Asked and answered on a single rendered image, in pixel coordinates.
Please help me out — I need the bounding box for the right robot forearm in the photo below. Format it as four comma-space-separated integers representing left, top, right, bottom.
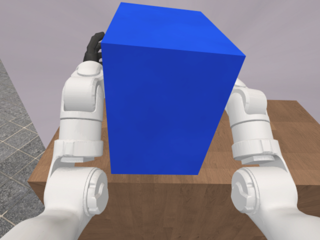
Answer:
224, 78, 298, 203

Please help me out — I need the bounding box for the robot right upper arm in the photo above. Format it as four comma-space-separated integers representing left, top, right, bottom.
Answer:
231, 166, 320, 240

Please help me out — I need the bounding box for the robot left upper arm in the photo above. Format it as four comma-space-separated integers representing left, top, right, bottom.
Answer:
0, 166, 109, 240

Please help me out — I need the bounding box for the carton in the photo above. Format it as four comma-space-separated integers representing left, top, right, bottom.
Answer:
101, 2, 246, 175

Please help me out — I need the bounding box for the pedestal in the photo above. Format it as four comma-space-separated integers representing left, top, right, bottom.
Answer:
27, 98, 320, 240

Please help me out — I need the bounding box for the left robot forearm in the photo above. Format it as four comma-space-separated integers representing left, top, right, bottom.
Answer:
43, 61, 105, 207

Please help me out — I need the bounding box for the robot left hand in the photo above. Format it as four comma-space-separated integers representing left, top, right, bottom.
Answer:
83, 32, 105, 65

